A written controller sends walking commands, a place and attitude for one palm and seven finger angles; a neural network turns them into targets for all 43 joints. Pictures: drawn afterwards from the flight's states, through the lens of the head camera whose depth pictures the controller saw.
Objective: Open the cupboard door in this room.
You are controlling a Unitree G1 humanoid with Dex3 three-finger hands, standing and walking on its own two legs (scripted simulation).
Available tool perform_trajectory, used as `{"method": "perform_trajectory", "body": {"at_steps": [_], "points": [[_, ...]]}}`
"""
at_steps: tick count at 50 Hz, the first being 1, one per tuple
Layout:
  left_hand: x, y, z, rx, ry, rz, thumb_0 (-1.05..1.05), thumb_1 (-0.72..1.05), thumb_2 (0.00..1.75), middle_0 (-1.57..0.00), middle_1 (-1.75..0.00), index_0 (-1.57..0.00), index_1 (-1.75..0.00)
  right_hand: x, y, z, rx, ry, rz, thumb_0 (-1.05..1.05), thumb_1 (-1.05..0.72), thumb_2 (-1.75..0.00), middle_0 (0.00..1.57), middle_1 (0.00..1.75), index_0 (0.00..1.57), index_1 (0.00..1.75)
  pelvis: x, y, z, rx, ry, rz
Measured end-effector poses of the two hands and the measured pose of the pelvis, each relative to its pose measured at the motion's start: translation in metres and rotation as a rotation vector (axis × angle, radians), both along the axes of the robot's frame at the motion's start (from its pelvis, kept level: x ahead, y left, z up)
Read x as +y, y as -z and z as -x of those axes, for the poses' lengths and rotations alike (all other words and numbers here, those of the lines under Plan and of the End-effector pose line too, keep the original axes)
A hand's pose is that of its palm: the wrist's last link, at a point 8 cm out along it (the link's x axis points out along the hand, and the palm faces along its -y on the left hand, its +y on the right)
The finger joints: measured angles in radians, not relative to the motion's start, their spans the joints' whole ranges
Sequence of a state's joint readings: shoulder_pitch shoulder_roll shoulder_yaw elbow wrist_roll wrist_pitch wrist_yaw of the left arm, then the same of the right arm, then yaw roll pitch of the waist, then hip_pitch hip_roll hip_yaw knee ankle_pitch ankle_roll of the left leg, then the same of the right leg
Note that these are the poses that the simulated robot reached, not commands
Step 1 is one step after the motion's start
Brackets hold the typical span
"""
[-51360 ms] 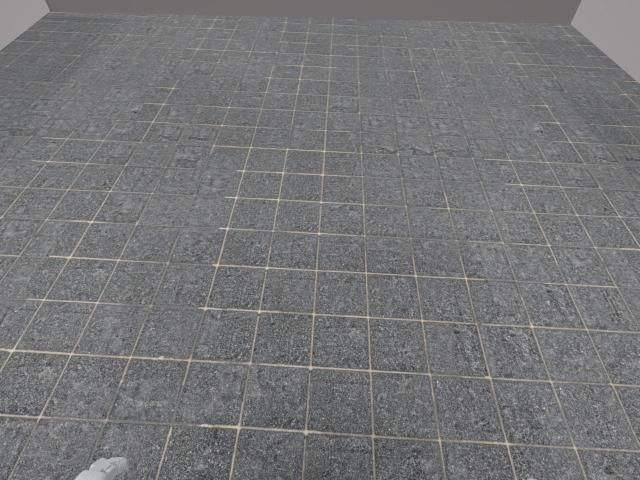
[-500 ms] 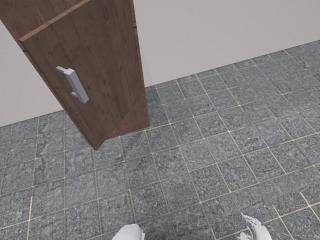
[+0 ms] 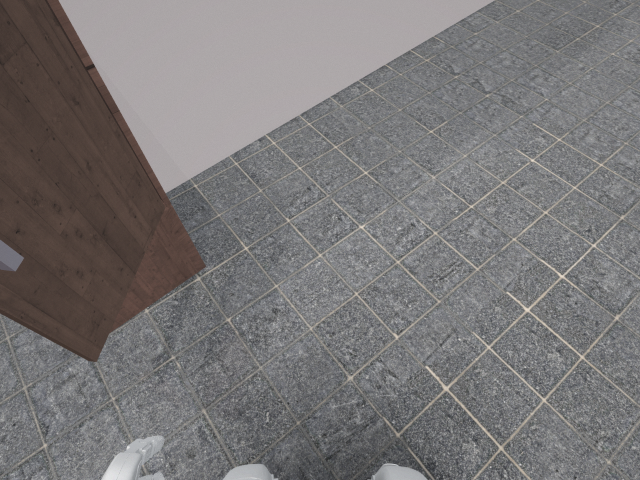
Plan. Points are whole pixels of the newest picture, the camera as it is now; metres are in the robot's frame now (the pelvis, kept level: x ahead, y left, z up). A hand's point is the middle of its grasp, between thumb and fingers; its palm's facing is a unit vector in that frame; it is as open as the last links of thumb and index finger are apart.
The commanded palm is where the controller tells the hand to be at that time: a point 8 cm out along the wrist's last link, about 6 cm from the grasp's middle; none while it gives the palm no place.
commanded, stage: walk to a spot facing it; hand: left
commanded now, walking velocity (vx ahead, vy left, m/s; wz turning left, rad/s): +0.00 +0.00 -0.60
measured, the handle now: out of the picture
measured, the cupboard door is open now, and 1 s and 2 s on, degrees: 41 41 41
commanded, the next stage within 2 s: turn to face it in 1.74 s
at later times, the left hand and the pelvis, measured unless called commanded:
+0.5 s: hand (216, 426) +0.19 +0.17 -0.14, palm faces -0.30 -0.94 -0.18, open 7.4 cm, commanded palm none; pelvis +0.04 +0.01 +0.02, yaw -19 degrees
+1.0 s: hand (286, 356) +0.31 +0.08 -0.18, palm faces -0.52 -0.84 -0.16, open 7.4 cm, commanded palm none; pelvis +0.20 -0.08 +0.00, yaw -35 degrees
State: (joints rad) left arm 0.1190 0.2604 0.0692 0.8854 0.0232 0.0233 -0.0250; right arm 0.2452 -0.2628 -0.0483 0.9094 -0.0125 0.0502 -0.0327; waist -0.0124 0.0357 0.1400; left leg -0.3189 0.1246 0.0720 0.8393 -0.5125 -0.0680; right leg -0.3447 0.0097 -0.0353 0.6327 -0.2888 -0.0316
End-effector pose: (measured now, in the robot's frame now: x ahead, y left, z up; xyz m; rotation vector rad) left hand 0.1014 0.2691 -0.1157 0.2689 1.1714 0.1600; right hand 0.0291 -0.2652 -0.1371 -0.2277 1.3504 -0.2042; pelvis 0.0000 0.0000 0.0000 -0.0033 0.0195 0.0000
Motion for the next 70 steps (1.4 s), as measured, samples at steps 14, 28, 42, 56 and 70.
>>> {"method": "perform_trajectory", "body": {"at_steps": [14, 28, 42, 56, 70], "points": [[-0.034, 0.006, -0.042, 0.034, 0.153, 0.067, 0.01, 0.90, 0.90, -0.21, -0.30, -0.20, -0.30, 0.008, -0.026, -0.015, -0.150, 0.167, 0.014, 0.01, -0.91, -0.90, 0.20, 0.30, 0.19, 0.29, 0.008, -0.012, -0.015, 0.002, 0.176, -0.011], [-0.073, -0.004, -0.124, 0.039, 0.359, 0.104, 0.01, 0.91, 0.90, -0.20, -0.30, -0.20, -0.30, 0.026, -0.030, 0.052, -0.054, 0.352, -0.008, 0.00, -0.90, -0.90, 0.21, 0.30, 0.20, 0.30, -0.005, -0.019, -0.050, 0.023, 0.371, 0.021], [-0.139, 0.004, -0.175, 0.120, 0.465, 0.065, 0.01, 0.91, 0.90, -0.20, -0.30, -0.20, -0.30, -0.047, -0.028, -0.002, -0.082, 0.511, 0.009, 0.01, -0.91, -0.90, 0.20, 0.30, 0.19, 0.29, -0.061, -0.018, -0.122, 0.008, 0.517, -0.004], [-0.199, 0.018, -0.321, 0.161, 0.585, 0.088, 0.02, 0.91, 0.90, -0.20, -0.30, -0.20, -0.30, -0.052, -0.033, -0.115, -0.177, 0.597, 0.029, 0.00, -0.91, -0.90, 0.20, 0.30, 0.20, 0.30, -0.101, -0.016, -0.242, 0.009, 0.672, 0.004], [-0.435, -0.001, -0.490, -0.110, 0.883, 0.136, 0.01, 0.91, 0.90, -0.20, -0.30, -0.20, -0.30, -0.032, -0.004, -0.050, 0.214, 0.917, -0.209, 0.01, -0.91, -0.90, 0.20, 0.30, 0.20, 0.30, -0.220, 0.003, -0.316, -0.017, 0.788, -0.027]]}}
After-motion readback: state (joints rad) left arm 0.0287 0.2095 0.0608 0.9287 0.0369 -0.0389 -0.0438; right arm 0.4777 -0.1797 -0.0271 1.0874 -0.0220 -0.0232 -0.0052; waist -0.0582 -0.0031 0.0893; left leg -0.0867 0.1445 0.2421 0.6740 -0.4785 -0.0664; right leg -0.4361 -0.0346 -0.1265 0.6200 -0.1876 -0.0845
